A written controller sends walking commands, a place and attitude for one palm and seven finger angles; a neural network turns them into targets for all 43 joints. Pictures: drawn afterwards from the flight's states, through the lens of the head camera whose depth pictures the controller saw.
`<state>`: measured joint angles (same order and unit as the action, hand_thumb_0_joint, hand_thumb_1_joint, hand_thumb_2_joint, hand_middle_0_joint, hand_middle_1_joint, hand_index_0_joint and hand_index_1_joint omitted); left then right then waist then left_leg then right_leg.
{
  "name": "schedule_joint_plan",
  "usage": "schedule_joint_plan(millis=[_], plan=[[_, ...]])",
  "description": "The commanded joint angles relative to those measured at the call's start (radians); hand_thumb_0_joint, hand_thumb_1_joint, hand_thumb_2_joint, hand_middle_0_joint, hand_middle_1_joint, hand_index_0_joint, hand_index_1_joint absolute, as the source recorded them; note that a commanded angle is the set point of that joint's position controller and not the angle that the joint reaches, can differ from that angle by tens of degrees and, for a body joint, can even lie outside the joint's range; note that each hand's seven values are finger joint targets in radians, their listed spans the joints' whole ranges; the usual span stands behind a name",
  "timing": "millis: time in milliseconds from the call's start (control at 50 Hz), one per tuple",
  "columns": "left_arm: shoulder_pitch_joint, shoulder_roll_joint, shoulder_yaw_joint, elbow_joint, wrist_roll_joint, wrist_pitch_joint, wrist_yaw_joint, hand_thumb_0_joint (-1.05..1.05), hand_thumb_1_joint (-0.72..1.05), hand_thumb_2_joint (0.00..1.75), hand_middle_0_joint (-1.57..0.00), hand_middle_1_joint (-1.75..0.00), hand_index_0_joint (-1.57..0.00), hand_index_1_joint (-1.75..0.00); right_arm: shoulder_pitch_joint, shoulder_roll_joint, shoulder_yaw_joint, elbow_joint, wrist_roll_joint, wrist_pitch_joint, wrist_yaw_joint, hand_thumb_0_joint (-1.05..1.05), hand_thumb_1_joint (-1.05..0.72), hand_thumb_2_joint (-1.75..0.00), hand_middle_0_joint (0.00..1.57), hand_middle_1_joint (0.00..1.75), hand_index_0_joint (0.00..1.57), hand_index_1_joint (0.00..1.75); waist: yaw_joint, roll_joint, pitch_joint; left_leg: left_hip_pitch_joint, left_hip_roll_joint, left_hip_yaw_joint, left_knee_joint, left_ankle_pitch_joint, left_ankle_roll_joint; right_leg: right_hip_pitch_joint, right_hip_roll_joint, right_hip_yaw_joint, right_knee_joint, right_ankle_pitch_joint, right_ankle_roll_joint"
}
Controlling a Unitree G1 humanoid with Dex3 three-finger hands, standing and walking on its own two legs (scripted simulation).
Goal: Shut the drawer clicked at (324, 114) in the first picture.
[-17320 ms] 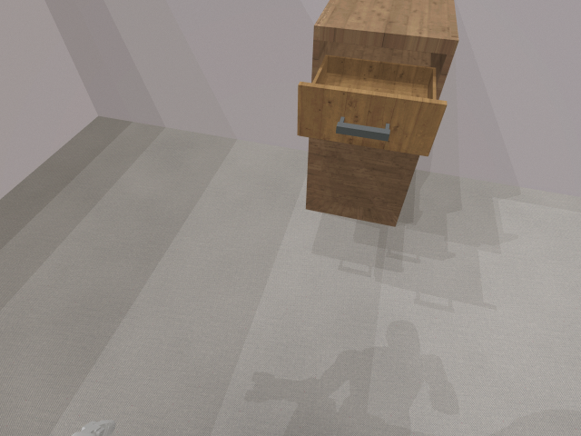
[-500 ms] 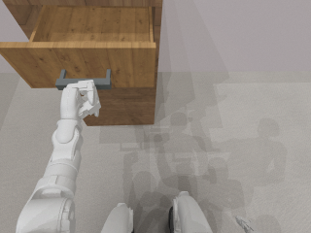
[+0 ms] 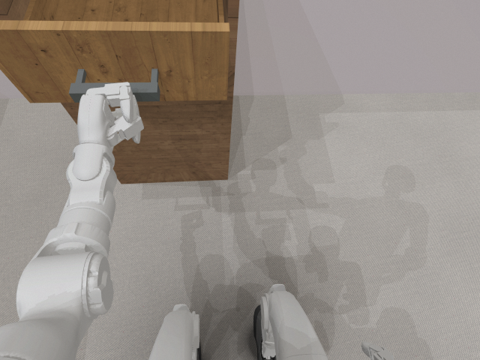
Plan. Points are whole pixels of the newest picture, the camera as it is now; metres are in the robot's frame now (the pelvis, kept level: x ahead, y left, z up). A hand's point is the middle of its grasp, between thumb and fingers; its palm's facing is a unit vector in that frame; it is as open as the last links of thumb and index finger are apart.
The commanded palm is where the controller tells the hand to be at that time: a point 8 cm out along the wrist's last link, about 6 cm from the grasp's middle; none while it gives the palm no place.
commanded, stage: push the drawer shut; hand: left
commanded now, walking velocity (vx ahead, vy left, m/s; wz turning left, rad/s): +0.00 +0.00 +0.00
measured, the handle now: (117, 83) +0.57 +0.17 +0.05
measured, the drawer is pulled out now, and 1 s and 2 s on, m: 0.11 0.00 0.00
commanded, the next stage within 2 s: pull the fist back off the drawer in 1.10 s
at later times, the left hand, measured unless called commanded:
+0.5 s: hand (139, 88) +0.56 +0.14 +0.05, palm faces -0.01 -1.00 -0.04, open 3.2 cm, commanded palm +0.55 +0.18 +0.05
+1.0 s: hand (139, 66) +0.61 +0.14 +0.05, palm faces -0.01 -1.00 -0.04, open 3.0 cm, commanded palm +0.62 +0.16 +0.05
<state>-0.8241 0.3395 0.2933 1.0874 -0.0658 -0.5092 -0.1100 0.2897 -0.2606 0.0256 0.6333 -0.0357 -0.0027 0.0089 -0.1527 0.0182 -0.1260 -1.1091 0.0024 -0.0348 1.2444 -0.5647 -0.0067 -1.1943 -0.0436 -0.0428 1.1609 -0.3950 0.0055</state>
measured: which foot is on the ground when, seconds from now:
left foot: down 0.00-1.00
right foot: down 0.00-1.00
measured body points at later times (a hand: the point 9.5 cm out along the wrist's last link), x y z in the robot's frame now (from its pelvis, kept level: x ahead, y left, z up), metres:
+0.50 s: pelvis +0.00 +0.00 -0.01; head +0.17 +0.02 +0.40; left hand +0.55 +0.19 +0.05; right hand -0.01 -0.26 -0.12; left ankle +0.01 +0.12 -0.63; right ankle +0.08 -0.13 -0.63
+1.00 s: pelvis +0.00 +0.01 -0.02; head +0.21 +0.03 +0.38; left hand +0.60 +0.19 +0.05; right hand -0.05 -0.24 -0.12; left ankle +0.01 +0.12 -0.63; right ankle +0.08 -0.13 -0.63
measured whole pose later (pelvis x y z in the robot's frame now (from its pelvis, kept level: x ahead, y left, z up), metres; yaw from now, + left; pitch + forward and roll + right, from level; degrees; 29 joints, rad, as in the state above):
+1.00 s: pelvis +0.00 +0.01 -0.02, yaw -2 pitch +33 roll -5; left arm -1.27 0.62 0.39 1.35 0.07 -0.37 -0.11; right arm 0.39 -0.25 0.09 0.62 -0.08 0.06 0.05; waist -0.29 0.05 -0.11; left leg -1.33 0.02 -0.07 1.34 -0.58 0.00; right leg -1.38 -0.02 -0.08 1.19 -0.38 0.01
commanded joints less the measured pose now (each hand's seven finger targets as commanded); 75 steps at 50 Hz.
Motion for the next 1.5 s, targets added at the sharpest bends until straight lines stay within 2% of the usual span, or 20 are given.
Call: schedule_joint_plan(millis=[0,40,100,160,220,340,460,480,540,660,740,780,860,920,960,1040,1180,1360,1440,1480], plan=[[-0.598,0.211,0.027,-0.219,-0.004,-0.073,0.021,0.0,0.9,0.9,-1.4,-1.6,-1.4,-1.6,0.16,-0.165,-0.055,-0.055,-0.007,-0.015,-0.012,0.0,-0.9,-0.9,0.2,0.3,0.2,0.3,-0.072,0.094,-0.515,0.196,-0.019,-0.002,-0.178,0.229,0.025,0.359,0.047,0.021,-0.131,0.101,-0.022],[-0.626,0.229,0.037,-0.196,0.001,-0.068,0.025,0.0,0.9,0.9,-1.4,-1.6,-1.4,-1.6,0.169,-0.168,-0.053,-0.05,-0.009,-0.011,-0.011,0.0,-0.9,-0.9,0.2,0.3,0.2,0.3,-0.081,0.077,-0.496,0.17,-0.019,-0.002,-0.176,0.205,0.029,0.359,0.049,0.023,-0.138,0.082,-0.022],[-0.664,0.235,0.034,-0.196,0.012,-0.07,0.027,0.0,0.9,0.9,-1.4,-1.6,-1.4,-1.6,0.182,-0.17,-0.052,-0.051,-0.014,-0.005,-0.007,0.0,-0.9,-0.9,0.2,0.3,0.2,0.3,-0.088,0.12,-0.54,0.208,-0.018,-0.009,-0.171,0.233,0.027,0.337,0.051,0.019,-0.131,0.094,-0.023],[-0.69,0.272,0.054,-0.154,0.017,-0.061,0.03,0.0,0.9,0.9,-1.4,-1.6,-1.4,-1.6,0.199,-0.175,-0.047,-0.047,-0.016,0.0,-0.008,0.0,-0.9,-0.9,0.2,0.3,0.2,0.3,-0.101,0.079,-0.511,0.156,-0.017,-0.011,-0.167,0.2,0.033,0.343,0.056,0.021,-0.133,0.074,-0.022],[-0.72,0.319,0.079,-0.153,0.032,-0.057,0.031,0.0,0.9,0.9,-1.4,-1.6,-1.4,-1.6,0.209,-0.18,-0.045,-0.047,-0.019,0.007,-0.006,0.0,-0.9,-0.9,0.2,0.3,0.2,0.3,-0.097,0.128,-0.542,0.168,-0.015,-0.012,-0.162,0.211,0.031,0.335,0.055,0.023,-0.129,0.077,-0.024],[-0.785,0.361,0.093,-0.091,0.043,-0.028,0.025,0.0,0.9,0.9,-1.4,-1.6,-1.4,-1.6,0.228,-0.185,-0.035,-0.042,-0.022,0.014,-0.006,0.0,-0.9,-0.9,0.2,0.3,0.2,0.3,-0.127,0.122,-0.513,0.11,-0.01,-0.01,-0.144,0.183,0.039,0.316,0.058,0.028,-0.133,0.058,-0.02],[-0.832,0.409,0.117,-0.087,0.056,-0.013,0.019,0.0,0.9,0.9,-1.4,-1.6,-1.4,-1.6,0.265,-0.193,-0.032,-0.046,-0.031,0.021,-0.001,0.0,-0.9,-0.9,0.2,0.3,0.2,0.3,-0.132,0.187,-0.595,0.171,-0.004,-0.032,-0.129,0.27,0.032,0.292,0.065,0.013,-0.104,0.111,-0.027],[-0.839,0.389,0.101,-0.063,0.059,-0.002,0.017,0.0,0.9,0.9,-1.4,-1.6,-1.4,-1.6,0.264,-0.191,-0.03,-0.041,-0.03,0.023,0.002,0.0,-0.9,-0.9,0.2,0.3,0.2,0.3,-0.146,0.183,-0.572,0.163,-0.002,-0.031,-0.125,0.263,0.032,0.269,0.064,0.011,-0.109,0.105,-0.023],[-0.865,0.444,0.132,-0.032,0.066,0.019,0.021,0.0,0.9,0.9,-1.4,-1.6,-1.4,-1.6,0.276,-0.197,-0.025,-0.039,-0.031,0.031,0.001,0.0,-0.9,-0.9,0.2,0.3,0.2,0.3,-0.155,0.162,-0.547,0.105,0.0,-0.028,-0.115,0.237,0.039,0.279,0.067,0.018,-0.113,0.089,-0.022],[-0.952,0.447,0.116,-0.044,0.087,0.035,0.023,0.0,0.9,0.9,-1.4,-1.6,-1.4,-1.6,0.306,-0.199,-0.022,-0.034,-0.042,0.037,0.006,0.0,-0.9,-0.9,0.2,0.3,0.2,0.3,-0.18,0.252,-0.591,0.197,0.009,-0.054,-0.102,0.325,0.028,0.201,0.069,-0.003,-0.091,0.13,-0.028],[-0.98,0.428,0.094,-0.018,0.099,0.054,0.026,0.0,0.9,0.9,-1.4,-1.6,-1.4,-1.6,0.321,-0.198,-0.019,-0.027,-0.047,0.048,0.014,0.0,-0.9,-0.9,0.2,0.3,0.2,0.3,-0.199,0.239,-0.58,0.181,0.013,-0.056,-0.092,0.33,0.028,0.193,0.071,-0.005,-0.095,0.135,-0.025],[-0.99,0.471,0.122,0.003,0.107,0.063,0.033,0.0,0.9,0.9,-1.4,-1.6,-1.4,-1.6,0.334,-0.204,-0.016,-0.022,-0.048,0.051,0.014,0.0,-0.9,-0.9,0.2,0.3,0.2,0.3,-0.204,0.23,-0.578,0.163,0.015,-0.059,-0.088,0.33,0.032,0.197,0.073,-0.007,-0.09,0.139,-0.026],[-1.045,0.474,0.109,-0.016,0.126,0.071,0.039,0.0,0.9,0.9,-1.4,-1.6,-1.4,-1.6,0.35,-0.2,-0.014,-0.022,-0.056,0.058,0.019,0.0,-0.9,-0.9,0.2,0.3,0.2,0.3,-0.217,0.287,-0.602,0.199,0.017,-0.066,-0.077,0.376,0.027,0.17,0.074,-0.011,-0.082,0.165,-0.03],[-1.092,0.486,0.102,-0.005,0.132,0.08,0.042,0.0,0.9,0.9,-1.4,-1.6,-1.4,-1.6,0.356,-0.201,-0.011,-0.013,-0.054,0.063,0.019,0.0,-0.9,-0.9,0.2,0.3,0.2,0.3,-0.235,0.272,-0.572,0.167,0.018,-0.069,-0.075,0.34,0.029,0.156,0.075,-0.012,-0.088,0.141,-0.027],[-1.128,0.461,0.077,-0.011,0.136,0.085,0.047,0.0,0.9,0.9,-1.4,-1.6,-1.4,-1.6,0.358,-0.199,-0.01,-0.011,-0.056,0.06,0.019,0.0,-0.9,-0.9,0.2,0.3,0.2,0.3,-0.249,0.308,-0.568,0.175,0.015,-0.068,-0.074,0.316,0.032,0.125,0.076,-0.012,-0.09,0.123,-0.029],[-1.176,0.508,0.083,-0.009,0.138,0.097,0.049,0.0,0.9,0.9,-1.4,-1.6,-1.4,-1.6,0.361,-0.203,-0.002,-0.006,-0.054,0.053,0.014,0.0,-0.9,-0.9,0.2,0.3,0.2,0.3,-0.263,0.315,-0.58,0.138,0.012,-0.062,-0.069,0.281,0.037,0.148,0.077,-0.005,-0.097,0.108,-0.026],[-1.219,0.468,0.034,0.019,0.137,0.115,0.044,0.0,0.9,0.9,-1.4,-1.6,-1.4,-1.6,0.35,-0.212,0.009,0.009,-0.053,0.03,0.005,0.0,-0.9,-0.9,0.2,0.3,0.2,0.3,-0.293,0.367,-0.543,0.167,0.019,-0.085,-0.086,0.211,0.032,0.046,0.078,-0.023,-0.093,0.051,-0.028],[-1.193,0.512,0.071,0.025,0.145,0.141,0.041,0.0,0.9,0.9,-1.4,-1.6,-1.4,-1.6,0.363,-0.213,0.012,-0.006,-0.058,0.021,0.017,0.0,-0.9,-0.9,0.2,0.3,0.2,0.3,-0.27,0.338,-0.572,0.105,0.01,-0.072,-0.079,0.174,0.04,0.116,0.076,-0.017,-0.093,0.04,-0.029],[-1.141,0.525,0.092,0.009,0.14,0.146,0.034,0.0,0.9,0.9,-1.4,-1.6,-1.4,-1.6,0.366,-0.211,0.01,-0.021,-0.055,0.021,0.024,0.0,-0.9,-0.9,0.2,0.3,0.2,0.3,-0.239,0.325,-0.587,0.099,0.011,-0.068,-0.086,0.18,0.038,0.152,0.076,-0.016,-0.094,0.043,-0.03],[-1.094,0.49,0.081,-0.021,0.135,0.137,0.029,0.0,0.9,0.9,-1.4,-1.6,-1.4,-1.6,0.362,-0.208,0.005,-0.028,-0.053,0.022,0.031,0.0,-0.9,-0.9,0.2,0.3,0.2,0.3,-0.219,0.351,-0.617,0.155,0.014,-0.072,-0.094,0.218,0.03,0.142,0.077,-0.022,-0.088,0.061,-0.033]])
